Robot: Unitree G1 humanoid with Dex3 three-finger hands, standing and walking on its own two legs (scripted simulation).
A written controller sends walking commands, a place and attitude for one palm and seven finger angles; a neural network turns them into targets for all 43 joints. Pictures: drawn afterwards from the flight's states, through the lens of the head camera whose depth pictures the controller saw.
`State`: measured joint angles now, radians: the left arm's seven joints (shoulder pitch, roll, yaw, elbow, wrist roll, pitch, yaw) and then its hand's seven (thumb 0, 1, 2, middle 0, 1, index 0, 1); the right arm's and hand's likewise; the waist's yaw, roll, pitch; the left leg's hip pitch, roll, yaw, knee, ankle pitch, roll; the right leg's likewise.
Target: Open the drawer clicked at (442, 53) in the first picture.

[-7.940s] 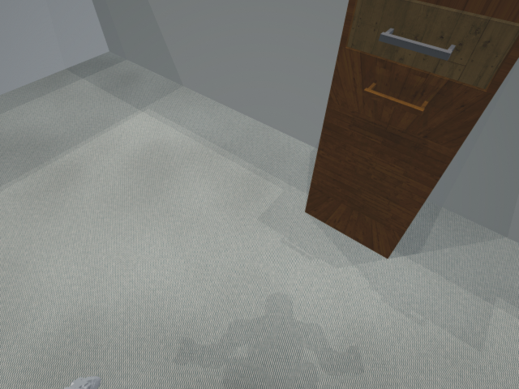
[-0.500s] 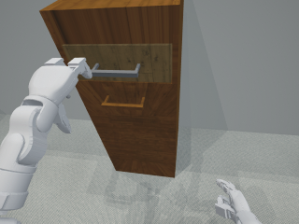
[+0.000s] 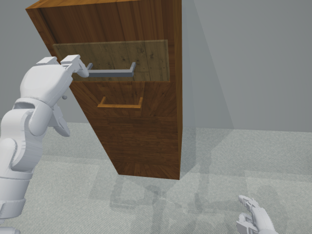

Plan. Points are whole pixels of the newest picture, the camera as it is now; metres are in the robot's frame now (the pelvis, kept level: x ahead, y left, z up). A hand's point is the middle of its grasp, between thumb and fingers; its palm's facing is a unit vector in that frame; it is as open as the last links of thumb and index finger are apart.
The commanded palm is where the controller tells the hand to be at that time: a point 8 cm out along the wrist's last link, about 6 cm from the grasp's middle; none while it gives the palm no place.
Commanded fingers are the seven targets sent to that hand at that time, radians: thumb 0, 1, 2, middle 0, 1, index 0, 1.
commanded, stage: move the hooked fingers above the handle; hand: left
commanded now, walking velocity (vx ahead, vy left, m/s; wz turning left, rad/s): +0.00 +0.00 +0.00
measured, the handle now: (109, 69) +0.57 +0.25 +0.13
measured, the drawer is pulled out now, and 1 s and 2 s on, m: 0.00 0.00 0.00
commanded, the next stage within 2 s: none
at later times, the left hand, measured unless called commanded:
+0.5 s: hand (80, 90) +0.38 +0.24 +0.20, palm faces +0.06 -0.01 -1.00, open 13.9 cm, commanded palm +0.35 +0.25 +0.26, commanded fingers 0.00 -0.50 0.30 -0.30 -1.20 -0.30 -1.20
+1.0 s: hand (92, 78) +0.44 +0.24 +0.19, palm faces +0.05 -0.01 -1.00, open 13.8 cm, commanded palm +0.42 +0.25 +0.25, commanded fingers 0.00 -0.50 0.30 -0.30 -1.20 -0.30 -1.20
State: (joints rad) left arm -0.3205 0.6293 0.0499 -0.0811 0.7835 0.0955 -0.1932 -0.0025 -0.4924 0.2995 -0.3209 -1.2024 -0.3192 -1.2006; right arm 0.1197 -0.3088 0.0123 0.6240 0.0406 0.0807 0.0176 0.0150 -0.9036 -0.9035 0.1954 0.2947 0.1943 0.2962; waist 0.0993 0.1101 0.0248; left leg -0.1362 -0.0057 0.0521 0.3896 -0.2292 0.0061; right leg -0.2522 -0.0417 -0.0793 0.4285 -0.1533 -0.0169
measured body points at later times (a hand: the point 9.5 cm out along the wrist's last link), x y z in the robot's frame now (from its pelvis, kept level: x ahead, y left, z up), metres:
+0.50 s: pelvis +0.01 +0.00 +0.00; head +0.03 -0.04 +0.45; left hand +0.37 +0.24 +0.25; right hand +0.20 -0.23 -0.12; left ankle -0.01 +0.12 -0.74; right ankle +0.05 -0.11 -0.74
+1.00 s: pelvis +0.03 +0.02 +0.00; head +0.06 -0.01 +0.45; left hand +0.43 +0.24 +0.24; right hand +0.20 -0.21 -0.12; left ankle -0.01 +0.12 -0.74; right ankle +0.05 -0.11 -0.74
